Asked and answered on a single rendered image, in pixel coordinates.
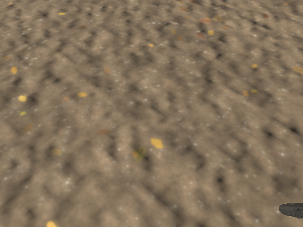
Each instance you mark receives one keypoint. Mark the right robot hand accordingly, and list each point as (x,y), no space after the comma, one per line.
(292,209)

